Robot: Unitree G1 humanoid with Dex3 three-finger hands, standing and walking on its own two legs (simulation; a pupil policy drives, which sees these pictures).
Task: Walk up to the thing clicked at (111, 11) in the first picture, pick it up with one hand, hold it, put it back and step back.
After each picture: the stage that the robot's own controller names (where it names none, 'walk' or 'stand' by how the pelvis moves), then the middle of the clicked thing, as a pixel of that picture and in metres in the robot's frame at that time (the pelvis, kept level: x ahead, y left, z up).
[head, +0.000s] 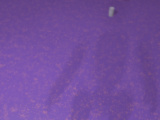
stand; (111, 11) +1.99 -0.34 -0.72
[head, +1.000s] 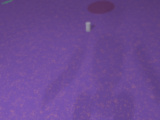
walk; (88, 26) +1.87 +0.09 -0.70
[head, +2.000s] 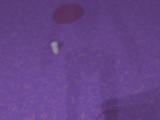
walk; (55, 47) +1.22 +0.45 -0.72
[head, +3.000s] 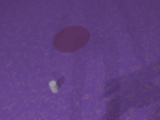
walk; (54, 86) +0.78 +0.40 -0.72
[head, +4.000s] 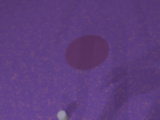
walk; (63, 117) +0.44 +0.28 -0.71
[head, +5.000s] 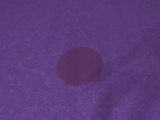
stand; out of the picture +0.30 +0.23 -0.70
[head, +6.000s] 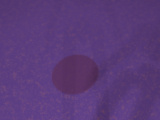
stand; out of the picture +0.25 +0.24 -0.72
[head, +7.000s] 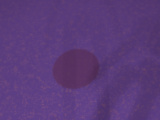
stand; out of the picture +0.26 +0.24 -0.73
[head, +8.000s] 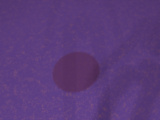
stand; out of the picture +0.24 +0.24 -0.73
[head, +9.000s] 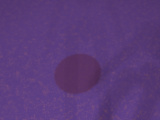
stand; out of the picture +0.25 +0.23 -0.73
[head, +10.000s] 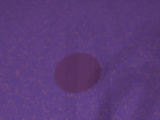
stand; out of the picture +0.25 +0.23 -0.73
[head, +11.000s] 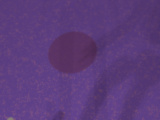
go down; out of the picture +0.27 +0.23 -0.70
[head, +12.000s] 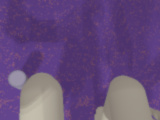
go down; (19, 80) +0.33 +0.27 -0.29
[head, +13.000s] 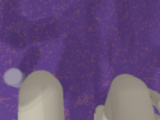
close in; (16, 78) +0.32 +0.28 -0.28
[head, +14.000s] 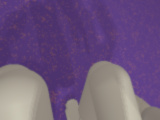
close in; out of the picture +0.30 +0.30 -0.21
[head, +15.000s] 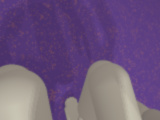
close; out of the picture +0.32 +0.30 -0.20
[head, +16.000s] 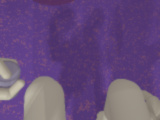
lift; (7, 81) +0.29 +0.27 -0.06
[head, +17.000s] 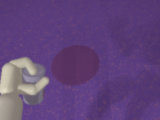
hold; (33, 84) +0.32 +0.18 +0.06
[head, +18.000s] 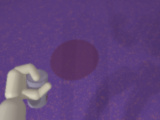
hold; (37, 88) +0.32 +0.18 +0.01
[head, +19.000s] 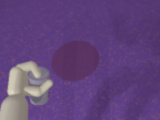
hold; (39, 86) +0.33 +0.17 +0.01
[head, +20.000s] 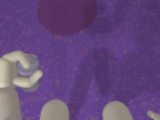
crouch; (29, 74) +0.36 +0.21 -0.07
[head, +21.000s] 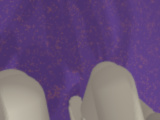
lower; out of the picture +0.33 +0.29 -0.22
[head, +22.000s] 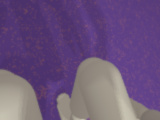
lower; out of the picture +0.36 +0.30 -0.21
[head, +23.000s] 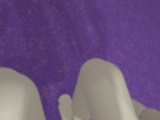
lower; out of the picture +0.35 +0.30 -0.21
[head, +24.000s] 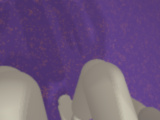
lower; out of the picture +0.35 +0.30 -0.21
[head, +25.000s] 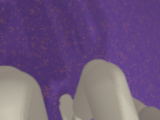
loosen; out of the picture +0.33 +0.30 -0.21
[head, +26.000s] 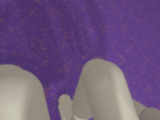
withdraw; out of the picture +0.33 +0.28 -0.22
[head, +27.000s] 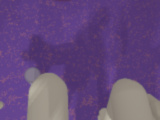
walk; (34, 77) +0.35 +0.25 -0.31
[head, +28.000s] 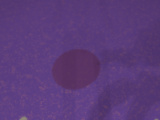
stand; out of the picture +0.27 +0.19 -0.65
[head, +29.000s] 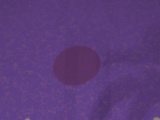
stand; out of the picture +0.30 +0.21 -0.66
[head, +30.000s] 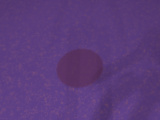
stand; out of the picture +0.30 +0.20 -0.70
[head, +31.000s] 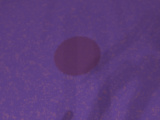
walk; out of the picture +0.32 +0.19 -0.71
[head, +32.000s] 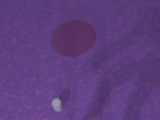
walk; (57, 105) +0.44 +0.24 -0.70
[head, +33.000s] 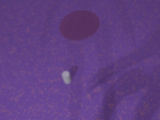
walk; (66, 77) +0.71 +0.25 -0.71
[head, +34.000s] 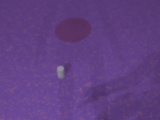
stand; (60, 72) +0.90 +0.24 -0.71
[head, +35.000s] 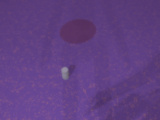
stand; (65, 73) +0.91 +0.22 -0.72
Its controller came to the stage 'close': yes
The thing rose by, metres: 0.71
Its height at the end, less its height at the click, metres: +0.00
